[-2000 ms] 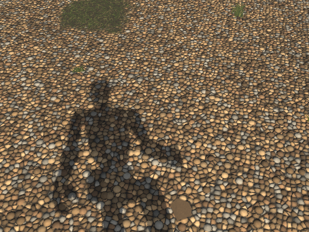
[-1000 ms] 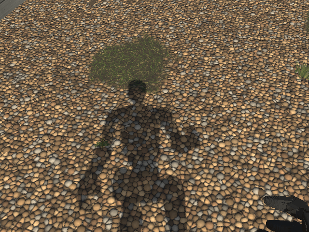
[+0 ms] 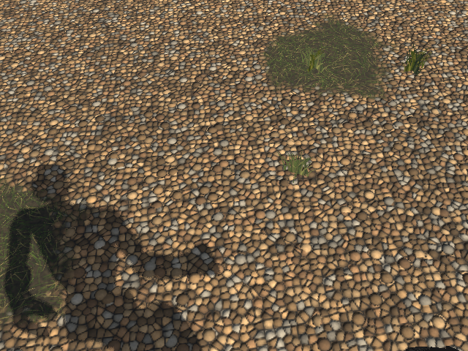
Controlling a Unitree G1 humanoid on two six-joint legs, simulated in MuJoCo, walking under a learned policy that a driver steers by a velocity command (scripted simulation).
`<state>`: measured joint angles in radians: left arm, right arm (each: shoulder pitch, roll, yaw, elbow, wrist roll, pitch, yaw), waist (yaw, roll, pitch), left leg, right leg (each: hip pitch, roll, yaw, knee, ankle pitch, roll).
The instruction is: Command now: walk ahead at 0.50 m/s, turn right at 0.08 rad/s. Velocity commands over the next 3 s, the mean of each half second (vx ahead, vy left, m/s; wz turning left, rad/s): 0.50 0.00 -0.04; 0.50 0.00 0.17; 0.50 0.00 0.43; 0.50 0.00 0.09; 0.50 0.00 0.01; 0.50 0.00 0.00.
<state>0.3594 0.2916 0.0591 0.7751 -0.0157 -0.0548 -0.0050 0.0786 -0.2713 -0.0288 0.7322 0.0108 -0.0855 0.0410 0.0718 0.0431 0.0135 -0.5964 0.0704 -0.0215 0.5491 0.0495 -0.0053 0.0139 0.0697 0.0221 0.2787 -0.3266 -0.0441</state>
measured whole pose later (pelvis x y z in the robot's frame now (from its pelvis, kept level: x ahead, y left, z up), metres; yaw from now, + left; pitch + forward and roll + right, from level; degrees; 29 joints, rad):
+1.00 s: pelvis +0.55 -0.01 +0.01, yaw +7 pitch +1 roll -2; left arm 0.32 0.26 0.06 0.86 0.01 -0.09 0.00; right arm 0.15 -0.28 -0.05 0.79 0.02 -0.04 0.02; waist 0.06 0.05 0.02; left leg -0.69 0.10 -0.06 0.74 0.06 0.00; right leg 0.02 0.05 -0.17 0.19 -0.23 -0.04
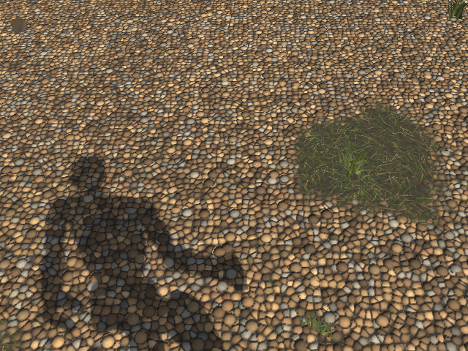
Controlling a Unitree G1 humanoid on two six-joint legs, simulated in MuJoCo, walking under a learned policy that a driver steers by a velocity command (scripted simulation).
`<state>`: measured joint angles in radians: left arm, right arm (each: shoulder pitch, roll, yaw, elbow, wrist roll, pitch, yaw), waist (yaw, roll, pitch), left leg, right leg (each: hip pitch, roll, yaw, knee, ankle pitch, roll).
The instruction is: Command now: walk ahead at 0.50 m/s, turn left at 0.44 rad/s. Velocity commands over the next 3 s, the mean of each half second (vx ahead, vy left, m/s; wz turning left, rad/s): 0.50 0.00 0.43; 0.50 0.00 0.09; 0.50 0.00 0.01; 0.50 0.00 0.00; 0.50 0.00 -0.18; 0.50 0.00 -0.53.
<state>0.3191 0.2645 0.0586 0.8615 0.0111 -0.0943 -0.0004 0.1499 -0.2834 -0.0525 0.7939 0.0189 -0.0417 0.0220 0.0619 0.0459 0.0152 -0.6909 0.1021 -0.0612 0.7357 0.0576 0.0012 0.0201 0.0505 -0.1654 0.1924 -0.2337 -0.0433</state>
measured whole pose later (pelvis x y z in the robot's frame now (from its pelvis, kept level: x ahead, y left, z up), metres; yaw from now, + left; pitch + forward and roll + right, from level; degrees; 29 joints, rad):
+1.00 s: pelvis +0.58 +0.07 +0.00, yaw +15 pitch +2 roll -1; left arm 0.34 0.26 0.04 0.87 -0.01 -0.09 -0.02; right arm 0.15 -0.28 -0.06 0.73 0.00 -0.06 0.00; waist 0.06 0.04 0.02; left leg -0.67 0.12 -0.05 0.77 -0.04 -0.01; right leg -0.08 0.07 -0.03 0.24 -0.19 -0.06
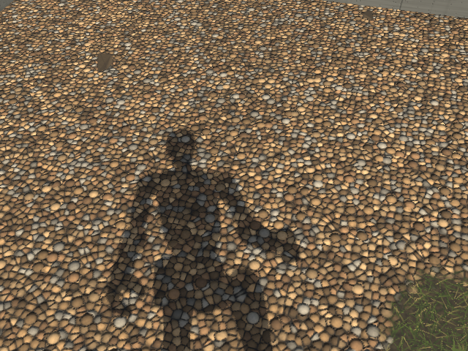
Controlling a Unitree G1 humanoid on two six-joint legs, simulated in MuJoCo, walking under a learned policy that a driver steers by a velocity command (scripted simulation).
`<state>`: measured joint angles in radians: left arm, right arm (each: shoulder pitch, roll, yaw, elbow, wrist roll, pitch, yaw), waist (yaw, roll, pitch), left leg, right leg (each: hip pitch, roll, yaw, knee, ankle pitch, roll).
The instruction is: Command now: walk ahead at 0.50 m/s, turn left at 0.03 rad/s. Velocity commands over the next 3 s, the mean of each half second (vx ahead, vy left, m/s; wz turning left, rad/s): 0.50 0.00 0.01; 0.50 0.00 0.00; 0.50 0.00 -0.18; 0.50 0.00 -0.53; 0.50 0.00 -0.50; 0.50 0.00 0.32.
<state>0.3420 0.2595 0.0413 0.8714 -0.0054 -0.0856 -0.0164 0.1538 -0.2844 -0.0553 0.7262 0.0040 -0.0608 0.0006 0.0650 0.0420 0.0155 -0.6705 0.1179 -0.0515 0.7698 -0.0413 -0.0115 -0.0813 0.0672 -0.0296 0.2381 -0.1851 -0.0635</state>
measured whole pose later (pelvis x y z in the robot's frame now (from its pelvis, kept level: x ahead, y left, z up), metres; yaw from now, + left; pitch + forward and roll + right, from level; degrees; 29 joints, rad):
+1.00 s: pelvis +0.56 -0.01 +0.00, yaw -1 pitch +1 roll -1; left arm 0.32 0.26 0.05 0.90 0.00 -0.09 -0.02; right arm 0.17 -0.30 -0.06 0.83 0.01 -0.06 -0.01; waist 0.05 0.04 0.01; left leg -0.64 0.12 -0.04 0.94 -0.17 0.00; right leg -0.14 0.06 -0.05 0.27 -0.15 -0.07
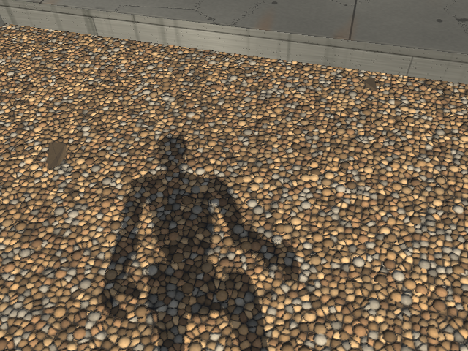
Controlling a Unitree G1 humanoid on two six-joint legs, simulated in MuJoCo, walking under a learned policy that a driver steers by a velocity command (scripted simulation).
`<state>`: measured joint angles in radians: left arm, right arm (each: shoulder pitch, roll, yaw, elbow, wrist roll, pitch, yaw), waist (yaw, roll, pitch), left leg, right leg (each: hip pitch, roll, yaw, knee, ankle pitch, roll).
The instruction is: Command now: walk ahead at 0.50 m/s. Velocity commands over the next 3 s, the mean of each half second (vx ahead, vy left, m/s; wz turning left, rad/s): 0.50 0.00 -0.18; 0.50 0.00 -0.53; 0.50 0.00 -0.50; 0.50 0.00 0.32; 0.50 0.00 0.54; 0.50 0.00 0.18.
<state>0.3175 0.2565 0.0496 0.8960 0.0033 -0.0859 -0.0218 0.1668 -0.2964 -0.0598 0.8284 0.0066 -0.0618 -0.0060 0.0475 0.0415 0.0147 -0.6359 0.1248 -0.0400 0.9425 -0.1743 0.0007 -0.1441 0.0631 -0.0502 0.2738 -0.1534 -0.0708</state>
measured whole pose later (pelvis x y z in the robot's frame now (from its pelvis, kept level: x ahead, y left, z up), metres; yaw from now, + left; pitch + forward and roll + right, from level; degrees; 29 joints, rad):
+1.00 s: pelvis +0.53 -0.04 -0.01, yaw -24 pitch +1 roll +0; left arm 0.27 0.27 0.09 0.79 -0.01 -0.05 -0.02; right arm 0.12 -0.29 -0.07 0.83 0.00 -0.11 0.00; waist 0.03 0.02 0.06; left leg -0.51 0.09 -0.05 1.11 -0.34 -0.01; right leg -0.27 0.10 0.02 0.42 -0.16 -0.11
